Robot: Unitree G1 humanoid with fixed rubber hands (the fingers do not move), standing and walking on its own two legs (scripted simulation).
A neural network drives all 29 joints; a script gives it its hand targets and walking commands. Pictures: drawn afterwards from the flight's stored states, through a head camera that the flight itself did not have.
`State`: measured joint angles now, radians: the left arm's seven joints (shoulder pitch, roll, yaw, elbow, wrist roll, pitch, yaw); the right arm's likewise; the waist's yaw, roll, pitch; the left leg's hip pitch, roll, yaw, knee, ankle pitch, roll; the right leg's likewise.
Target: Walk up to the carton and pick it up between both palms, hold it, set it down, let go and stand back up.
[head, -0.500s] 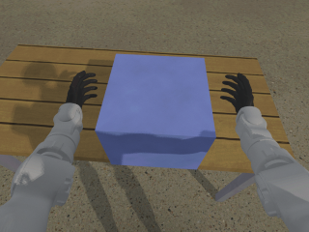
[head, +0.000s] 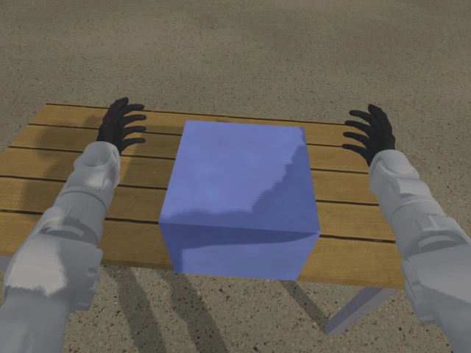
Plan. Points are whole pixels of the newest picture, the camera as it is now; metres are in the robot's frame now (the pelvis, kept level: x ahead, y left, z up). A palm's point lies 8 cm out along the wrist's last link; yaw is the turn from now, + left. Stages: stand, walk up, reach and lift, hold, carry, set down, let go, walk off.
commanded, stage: set down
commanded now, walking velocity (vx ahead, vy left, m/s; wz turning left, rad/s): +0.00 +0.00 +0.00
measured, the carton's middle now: (240, 199) +0.46 +0.02 -0.03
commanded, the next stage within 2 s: none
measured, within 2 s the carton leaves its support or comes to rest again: neither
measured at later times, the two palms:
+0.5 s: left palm (102, 199) +0.37 +0.25 +0.08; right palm (368, 210) +0.37 -0.20 +0.07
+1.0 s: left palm (96, 260) +0.29 +0.25 +0.02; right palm (370, 267) +0.29 -0.20 +0.02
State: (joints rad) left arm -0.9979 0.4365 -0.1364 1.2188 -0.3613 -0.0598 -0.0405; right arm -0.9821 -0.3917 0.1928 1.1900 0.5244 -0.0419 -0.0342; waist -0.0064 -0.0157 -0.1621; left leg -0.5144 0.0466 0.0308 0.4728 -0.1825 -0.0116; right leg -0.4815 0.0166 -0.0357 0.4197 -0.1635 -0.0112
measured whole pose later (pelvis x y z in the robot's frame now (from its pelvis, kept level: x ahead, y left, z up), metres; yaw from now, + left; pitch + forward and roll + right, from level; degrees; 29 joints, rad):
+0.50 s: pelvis +0.01 +0.00 +0.01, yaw +0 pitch +2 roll -1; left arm -0.46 0.36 0.04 0.71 -0.24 0.02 -0.05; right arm -0.46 -0.27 0.04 0.75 0.36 -0.07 -0.07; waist 0.00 -0.01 -0.02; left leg -0.23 0.03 0.03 0.40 -0.20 -0.01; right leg -0.19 0.01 -0.03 0.33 -0.17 0.00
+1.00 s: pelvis +0.02 +0.01 +0.01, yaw +0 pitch -2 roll -1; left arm -0.10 0.30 0.01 0.59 -0.23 -0.19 -0.04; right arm -0.07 -0.20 0.00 0.57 0.27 -0.20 -0.05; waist 0.02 -0.01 0.00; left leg -0.15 0.02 0.03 0.39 -0.21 0.00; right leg -0.12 0.00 -0.02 0.35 -0.20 0.00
